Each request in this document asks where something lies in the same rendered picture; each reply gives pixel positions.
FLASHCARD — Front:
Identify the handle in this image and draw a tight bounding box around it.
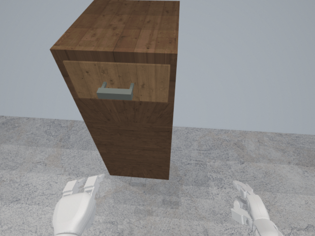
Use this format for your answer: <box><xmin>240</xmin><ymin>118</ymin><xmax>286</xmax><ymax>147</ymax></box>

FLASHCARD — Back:
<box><xmin>96</xmin><ymin>82</ymin><xmax>134</xmax><ymax>100</ymax></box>

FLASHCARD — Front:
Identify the right robot hand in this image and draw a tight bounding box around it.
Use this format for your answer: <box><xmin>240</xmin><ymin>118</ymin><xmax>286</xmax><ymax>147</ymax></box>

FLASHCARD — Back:
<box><xmin>231</xmin><ymin>180</ymin><xmax>270</xmax><ymax>228</ymax></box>

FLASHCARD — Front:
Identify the drawer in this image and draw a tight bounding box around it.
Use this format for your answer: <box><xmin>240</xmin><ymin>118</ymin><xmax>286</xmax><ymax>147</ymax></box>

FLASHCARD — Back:
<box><xmin>63</xmin><ymin>60</ymin><xmax>170</xmax><ymax>102</ymax></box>

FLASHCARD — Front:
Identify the cabinet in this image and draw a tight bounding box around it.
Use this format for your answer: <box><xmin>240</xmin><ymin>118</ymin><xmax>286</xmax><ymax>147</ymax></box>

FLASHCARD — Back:
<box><xmin>50</xmin><ymin>0</ymin><xmax>180</xmax><ymax>180</ymax></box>

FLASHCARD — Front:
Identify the robot right forearm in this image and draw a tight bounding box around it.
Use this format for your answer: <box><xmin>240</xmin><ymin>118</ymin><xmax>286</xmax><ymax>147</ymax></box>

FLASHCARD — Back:
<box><xmin>252</xmin><ymin>218</ymin><xmax>283</xmax><ymax>236</ymax></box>

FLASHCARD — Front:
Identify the left robot hand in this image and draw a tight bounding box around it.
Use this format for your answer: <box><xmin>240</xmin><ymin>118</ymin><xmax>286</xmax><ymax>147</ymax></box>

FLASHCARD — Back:
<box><xmin>53</xmin><ymin>174</ymin><xmax>105</xmax><ymax>236</ymax></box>

